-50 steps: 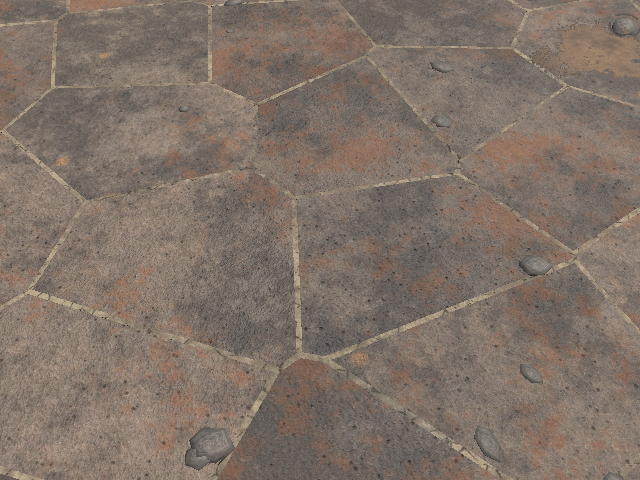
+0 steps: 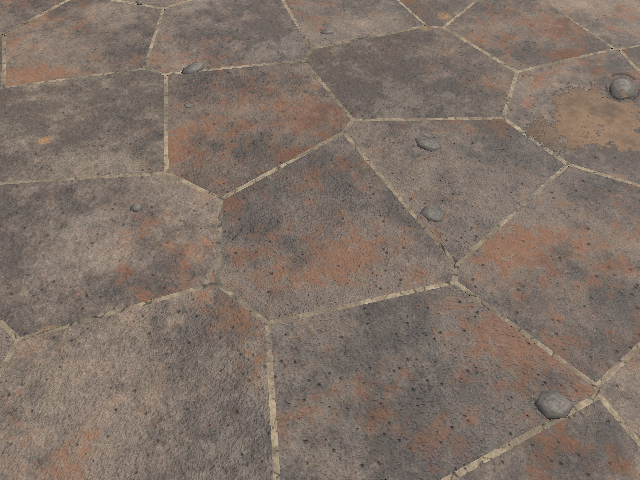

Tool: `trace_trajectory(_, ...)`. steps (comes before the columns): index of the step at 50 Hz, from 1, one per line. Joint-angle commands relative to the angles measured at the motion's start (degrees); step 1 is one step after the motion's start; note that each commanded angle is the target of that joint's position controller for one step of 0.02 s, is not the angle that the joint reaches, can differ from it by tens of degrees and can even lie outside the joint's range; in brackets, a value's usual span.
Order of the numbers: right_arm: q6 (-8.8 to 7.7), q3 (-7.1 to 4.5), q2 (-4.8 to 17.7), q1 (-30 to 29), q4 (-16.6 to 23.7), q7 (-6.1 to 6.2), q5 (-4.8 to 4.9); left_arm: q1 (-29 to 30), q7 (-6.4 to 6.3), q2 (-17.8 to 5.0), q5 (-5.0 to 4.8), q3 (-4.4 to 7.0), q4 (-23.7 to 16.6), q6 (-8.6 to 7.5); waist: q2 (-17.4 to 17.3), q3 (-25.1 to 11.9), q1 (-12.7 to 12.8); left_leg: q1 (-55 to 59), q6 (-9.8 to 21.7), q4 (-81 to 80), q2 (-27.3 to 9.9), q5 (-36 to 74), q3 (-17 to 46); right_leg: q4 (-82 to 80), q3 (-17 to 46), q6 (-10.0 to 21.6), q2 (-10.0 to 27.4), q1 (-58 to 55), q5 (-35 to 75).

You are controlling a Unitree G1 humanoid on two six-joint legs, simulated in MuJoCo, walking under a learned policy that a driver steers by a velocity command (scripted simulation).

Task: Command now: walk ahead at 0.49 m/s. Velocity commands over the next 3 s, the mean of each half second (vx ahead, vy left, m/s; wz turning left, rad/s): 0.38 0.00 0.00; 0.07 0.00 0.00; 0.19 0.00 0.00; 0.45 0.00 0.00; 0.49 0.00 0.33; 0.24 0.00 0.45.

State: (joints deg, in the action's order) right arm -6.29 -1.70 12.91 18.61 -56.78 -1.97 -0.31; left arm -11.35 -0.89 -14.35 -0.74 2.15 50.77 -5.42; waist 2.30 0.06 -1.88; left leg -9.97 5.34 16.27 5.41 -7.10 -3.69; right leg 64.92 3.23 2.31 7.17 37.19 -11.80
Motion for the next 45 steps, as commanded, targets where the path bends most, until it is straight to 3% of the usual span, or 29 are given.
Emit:
trace_trajectory(1, -0.94, -1.23, 7.6, -2.3, 3.2, 1.14, 0.10, -1.9, -0.37, -2.4, 0.68, 0.67, -2.4, 0.32, -4.3, 3.0, 2.7, -5.4, 9.9, -11.6, -16.3, 3.8, 12.4, -8.3, 0.2, -1.6, 2.5, 1.7, 8.8)
trace_trajectory(5, -0.21, -1.50, 9.2, 2.3, 2.2, 1.94, 0.98, 7.2, 0.28, -1.6, 0.21, 0.33, -4.8, -0.28, -4.5, 3.1, -0.6, -0.7, 7.2, -10.6, -15.3, 4.7, 9.5, -24.3, -1.9, -2.0, -0.1, 0.0, 17.4)
trace_trajectory(10, 0.94, -1.78, 9.7, 6.5, 0.3, 2.05, 1.47, 14.4, 1.99, -2.3, -0.57, 0.11, -7.6, -0.81, -5.4, 4.7, -2.8, 8.2, 6.4, -6.6, -18.6, 3.3, 10.3, -32.9, -2.5, -1.0, -1.8, 0.1, 12.9)
trace_trajectory(12, 1.63, -2.03, 10.2, 5.8, 0.1, 2.25, 1.35, 13.3, 2.58, -3.5, -0.37, 0.49, -8.0, -1.36, -6.1, 4.3, -1.3, 10.7, 5.2, -2.7, -19.6, 9.0, 10.8, -35.8, -2.9, 0.6, -2.9, -3.0, 8.8)
trace_trajectory(13, 2.10, -2.09, 10.4, 4.8, 0.3, 2.38, 1.20, 10.0, 2.65, -4.5, 0.03, 1.05, -7.3, -1.66, -6.7, 2.3, 0.8, 11.2, 4.1, 2.0, -18.7, 18.5, 9.9, -37.5, -4.2, 1.5, -4.7, -8.2, 8.3)
trace_trajectory(14, 2.53, -1.77, 9.7, 4.1, 0.6, 2.50, 0.99, 2.6, 2.51, -6.6, 0.57, 2.24, -4.9, -1.93, -6.3, -2.3, 4.4, 10.8, 2.4, 11.1, -15.5, 29.0, 7.8, -39.3, -5.8, 2.9, -6.8, -17.9, 10.9)
trace_trajectory(15, 2.42, -0.90, 7.9, 4.0, 1.8, 2.63, 0.22, -7.0, 2.24, -10.7, 1.37, 3.47, -2.6, -2.24, -3.4, -10.5, 7.5, 3.3, -0.2, 24.7, -11.8, 24.0, 4.9, -36.4, -0.7, 5.9, -0.9, -33.6, 26.5)
trace_trajectory(16, 1.38, 1.05, 1.8, 10.1, 2.1, 2.31, -0.59, -13.0, 1.92, -15.9, 2.68, 4.40, -1.7, -1.57, 10.4, -18.8, 6.6, -19.5, -5.0, 47.6, -2.6, -5.5, 1.0, -35.1, 19.0, 15.2, 14.3, -56.9, 44.0)
trace_trajectory(17, 0.21, 0.84, 3.4, 13.5, 0.1, 1.90, 0.32, -15.8, 2.17, -12.5, 1.88, 3.63, -0.8, -0.89, 12.4, -26.5, 7.0, -24.2, -5.8, 58.3, -0.3, -29.2, 10.3, -40.1, 31.2, 19.6, 18.6, -59.1, 46.1)
trace_trajectory(18, 0.06, -0.58, 8.3, 10.0, 0.6, 1.84, 1.78, -10.6, 2.34, -9.5, 1.10, 2.57, -1.8, -0.67, 7.1, -19.1, 5.8, -26.8, -5.2, 61.5, -3.7, -27.1, 12.2, -40.6, 22.7, 16.6, 16.2, -51.0, 44.4)
trace_trajectory(19, 0.41, -0.67, 8.2, 5.0, 1.9, 2.14, 2.04, -4.3, 2.30, -7.2, 0.78, 1.76, -3.1, -0.57, 3.5, -12.8, 4.2, -27.7, -5.3, 59.1, -6.9, -23.2, 9.6, -41.8, 14.7, 13.9, 12.9, -43.1, 43.7)
trace_trajectory(20, 1.19, -0.91, 7.5, 2.3, 2.3, 2.72, 1.44, -0.1, 2.44, -5.5, 0.72, 1.12, -3.6, -0.58, 0.2, -8.5, 2.5, -26.1, -5.7, 54.9, -9.1, -19.8, 8.1, -44.1, 10.0, 12.1, 10.0, -35.7, 42.0)
trace_trajectory(21, 2.20, -1.25, 7.0, 2.1, 2.4, 3.22, 0.99, 2.1, 2.51, -4.1, 0.95, 0.71, -3.6, -0.65, 0.7, -6.5, 0.7, -22.3, -5.9, 50.6, -10.6, -17.1, 7.6, -46.4, 6.6, 10.7, 7.7, -29.8, 40.3)
trace_trajectory(23, 3.67, -0.77, 3.3, 4.7, 1.4, 3.49, 0.47, 2.5, 2.57, -3.5, 2.40, 0.44, -2.2, -0.82, 2.1, -6.4, -1.4, -14.4, -6.5, 44.8, -10.3, -12.3, 6.5, -48.4, 2.0, 10.8, 5.3, -22.9, 43.9)
trace_trajectory(26, 4.34, -0.55, 2.6, 2.1, 2.3, 4.11, 0.15, 3.3, 1.67, -5.0, 2.64, 0.58, -0.9, -0.66, 3.4, -6.9, -1.9, -10.9, -7.0, 32.8, -9.8, -7.9, 6.0, -48.7, -1.6, 11.1, 4.2, -21.4, 45.7)
trace_trajectory(29, 5.38, -0.84, 3.9, -1.8, 2.9, 4.28, 0.14, 1.8, 0.89, -6.5, 1.95, 0.81, 0.6, 0.36, 3.6, -7.3, -0.3, -8.2, -7.0, 25.5, -9.4, -4.0, 5.7, -49.8, -0.6, 10.8, 4.7, -21.8, 33.7)
trace_trajectory(31, 6.02, -1.15, 4.6, -3.8, 3.1, 4.37, 0.20, 1.4, 0.62, -6.1, 1.71, 0.67, 1.5, 1.05, 3.4, -5.3, 0.4, -6.8, -6.5, 21.7, -9.5, -4.1, 5.9, -50.8, 1.3, 10.6, 5.1, -20.7, 20.2)
trace_trajectory(33, 6.03, -1.38, 4.4, -4.2, 2.7, 4.44, -0.23, 1.8, 0.46, -5.0, 0.85, 0.33, 2.0, 1.66, 2.4, -3.2, -0.4, -3.1, -5.2, 13.6, -8.8, -1.5, 4.7, -49.7, 2.0, 8.9, 3.4, -19.0, 6.5)
trace_trajectory(34, 5.99, -1.52, 4.9, -4.5, 2.5, 4.48, -0.76, 0.2, 0.47, -4.0, 0.54, -0.01, 2.8, 1.81, 1.1, -2.0, -0.2, -1.0, -4.4, 9.2, -9.2, 2.0, 5.2, -48.9, 2.1, 6.7, 1.6, -18.4, 1.0)
trace_trajectory(35, 5.89, -1.77, 6.3, -3.9, 2.4, 4.62, -1.05, -1.5, 0.50, -3.1, 0.94, -0.30, 3.4, 1.82, -1.0, -1.8, 0.5, 1.5, -3.5, 8.1, -11.8, 7.1, 7.7, -47.1, 1.8, 4.5, -0.3, -17.5, -3.5)
trace_trajectory(36, 5.96, -2.35, 9.3, -4.8, 2.5, 4.86, -0.42, -5.1, 0.56, -3.2, 1.58, 0.02, 4.0, 1.74, -6.2, -1.0, 3.8, 2.8, -2.2, 9.2, -13.8, 11.0, 9.1, -45.6, -0.6, 2.6, -4.5, -15.2, -8.0)
trace_trajectory(37, 5.94, -2.53, 8.6, -5.9, 1.5, 4.64, 0.47, -6.4, 0.20, -2.1, 1.56, -0.11, 4.4, 2.17, -10.9, -0.4, 4.7, -1.6, -1.3, 8.2, -12.6, 1.3, 9.0, -45.5, -3.9, 1.3, -7.0, -17.9, -6.5)
trace_trajectory(38, 5.74, -2.11, 5.7, -6.5, 1.3, 4.31, 0.56, -4.0, -0.23, -3.0, 1.53, 0.01, 4.4, 2.72, -9.4, 1.0, 3.1, -5.5, -1.9, 6.6, -11.2, -3.9, 8.8, -44.2, -4.9, 0.5, -7.2, -20.9, -4.8)
trace_trajectory(39, 5.43, -1.81, 4.6, -7.2, 1.0, 4.20, 0.14, -2.8, -0.62, -3.0, 1.28, 0.11, 4.2, 3.27, -8.5, 1.2, 3.1, -6.6, -2.8, 6.1, -10.7, -3.7, 8.4, -43.6, -4.8, 0.4, -6.8, -22.2, -3.1)
trace_trajectory(42, 4.55, -1.94, 4.7, -7.2, 0.0, 4.17, 0.16, -3.2, -0.87, -2.8, 1.51, 0.19, 5.1, 3.97, -7.0, -0.4, 2.8, -3.8, -3.4, 7.9, -9.8, 2.7, 7.2, -43.0, -4.2, 0.8, -6.0, -23.5, 0.8)
trace_trajectory(45, 4.54, -1.94, 4.7, -6.6, -1.1, 4.33, 0.41, -2.7, -0.74, -2.7, 1.12, 0.30, 5.7, 3.87, -5.4, -1.4, 2.2, -1.7, -3.2, 9.3, -9.5, 6.9, 6.8, -42.2, -4.2, 0.7, -5.7, -24.3, 4.5)
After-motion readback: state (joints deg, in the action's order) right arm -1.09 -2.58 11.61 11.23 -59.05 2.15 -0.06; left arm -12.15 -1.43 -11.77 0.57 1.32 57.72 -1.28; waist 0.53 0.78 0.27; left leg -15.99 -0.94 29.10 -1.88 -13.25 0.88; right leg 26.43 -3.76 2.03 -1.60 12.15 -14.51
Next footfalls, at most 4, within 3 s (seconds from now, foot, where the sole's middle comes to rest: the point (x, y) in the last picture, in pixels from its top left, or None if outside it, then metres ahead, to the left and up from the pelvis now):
0.30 right None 0.34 -0.16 -0.78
0.70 left None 0.36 0.06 -0.78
1.96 right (378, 360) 0.80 -0.14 -0.78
2.54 left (265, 270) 1.08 0.14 -0.78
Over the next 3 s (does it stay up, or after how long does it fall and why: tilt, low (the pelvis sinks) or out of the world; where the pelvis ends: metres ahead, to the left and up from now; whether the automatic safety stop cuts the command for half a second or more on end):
stays up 1.13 0.07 -0.02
